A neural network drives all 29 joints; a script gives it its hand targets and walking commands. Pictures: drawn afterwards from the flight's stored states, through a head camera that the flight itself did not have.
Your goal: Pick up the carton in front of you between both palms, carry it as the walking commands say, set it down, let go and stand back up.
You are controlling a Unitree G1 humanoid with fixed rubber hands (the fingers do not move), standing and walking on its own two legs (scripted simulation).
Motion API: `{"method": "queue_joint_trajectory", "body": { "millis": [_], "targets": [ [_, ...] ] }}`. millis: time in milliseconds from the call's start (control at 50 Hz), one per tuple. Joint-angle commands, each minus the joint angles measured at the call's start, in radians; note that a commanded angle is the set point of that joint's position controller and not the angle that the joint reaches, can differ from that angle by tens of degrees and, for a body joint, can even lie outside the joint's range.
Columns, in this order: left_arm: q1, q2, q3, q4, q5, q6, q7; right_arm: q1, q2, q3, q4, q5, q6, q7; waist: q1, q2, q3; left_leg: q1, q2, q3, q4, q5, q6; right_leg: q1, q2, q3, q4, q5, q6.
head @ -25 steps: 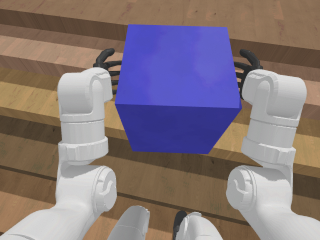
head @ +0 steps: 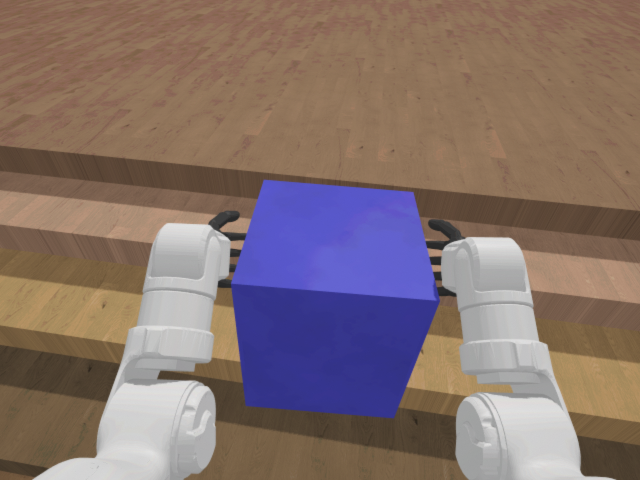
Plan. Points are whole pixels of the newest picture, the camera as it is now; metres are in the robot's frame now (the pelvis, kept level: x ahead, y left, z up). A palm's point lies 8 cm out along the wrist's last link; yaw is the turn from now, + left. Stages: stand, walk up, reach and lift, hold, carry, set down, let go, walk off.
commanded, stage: carry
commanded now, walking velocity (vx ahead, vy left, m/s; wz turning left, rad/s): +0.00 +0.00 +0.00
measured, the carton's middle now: (329, 299) +0.35 +0.00 +0.05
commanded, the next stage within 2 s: none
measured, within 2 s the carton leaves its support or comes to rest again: neither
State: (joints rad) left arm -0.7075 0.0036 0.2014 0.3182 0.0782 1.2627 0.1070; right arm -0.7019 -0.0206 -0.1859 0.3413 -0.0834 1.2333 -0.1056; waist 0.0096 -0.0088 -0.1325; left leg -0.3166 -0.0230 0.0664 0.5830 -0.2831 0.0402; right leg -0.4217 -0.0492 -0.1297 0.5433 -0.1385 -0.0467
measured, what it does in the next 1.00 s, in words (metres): stands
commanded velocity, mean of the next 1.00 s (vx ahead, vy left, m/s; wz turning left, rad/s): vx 0.00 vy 0.00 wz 0.00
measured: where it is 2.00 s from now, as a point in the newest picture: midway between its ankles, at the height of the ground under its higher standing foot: outside the picture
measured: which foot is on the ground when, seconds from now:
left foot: down 0.00-1.00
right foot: down 0.00-1.00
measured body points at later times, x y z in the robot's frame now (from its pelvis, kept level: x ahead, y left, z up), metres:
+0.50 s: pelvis +0.02 -0.01 +0.00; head +0.00 -0.01 +0.45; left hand +0.37 +0.14 +0.13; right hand +0.38 -0.16 +0.13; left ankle +0.02 +0.10 -0.73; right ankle +0.09 -0.10 -0.73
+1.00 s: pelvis +0.03 -0.01 +0.00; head +0.01 -0.02 +0.45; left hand +0.39 +0.14 +0.13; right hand +0.39 -0.16 +0.13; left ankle +0.02 +0.10 -0.73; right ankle +0.09 -0.10 -0.73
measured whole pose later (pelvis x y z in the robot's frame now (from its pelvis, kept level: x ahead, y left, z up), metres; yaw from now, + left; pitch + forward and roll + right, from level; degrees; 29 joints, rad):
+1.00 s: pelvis +0.03 -0.01 +0.00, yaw +0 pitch +2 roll +0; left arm -0.67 0.00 0.20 0.22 0.07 1.25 0.11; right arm -0.70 -0.02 -0.18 0.27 -0.07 1.24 -0.12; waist 0.00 0.01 -0.10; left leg -0.28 0.00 0.05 0.56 -0.32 0.02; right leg -0.39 -0.03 -0.14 0.53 -0.18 -0.06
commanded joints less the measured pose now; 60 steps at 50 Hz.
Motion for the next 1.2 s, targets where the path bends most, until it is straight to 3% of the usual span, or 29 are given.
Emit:
{"method": "queue_joint_trajectory", "body": {
  "millis": [0, 300, 1180],
  "targets": [
    [-0.743, -1.138, -0.48, -0.142, -0.436, -0.053, -0.221, -0.769, 1.148, 0.475, -0.172, 0.447, -0.036, 0.212, -0.007, -0.008, -0.312, 0.022, 0.132, -0.126, -0.12, 0.055, 0.055, 0.185, -0.112, 0.145, -0.091, -0.081, -0.03],
    [-0.715, -1.116, -0.527, -0.22, -0.434, -0.051, -0.208, -0.732, 1.155, 0.518, -0.208, 0.464, -0.028, 0.215, -0.007, -0.006, -0.349, 0.034, 0.125, -0.111, -0.096, 0.11, 0.042, 0.25, -0.112, 0.14, -0.071, 0.071, -0.046],
    [-0.716, -1.119, -0.538, -0.228, -0.44, -0.051, -0.216, -0.725, 1.158, 0.525, -0.216, 0.463, -0.026, 0.22, -0.007, -0.001, -0.339, 0.064, 0.127, -0.101, -0.106, 0.155, 0.035, 0.293, -0.106, 0.128, -0.051, 0.157, -0.044]
  ]
}}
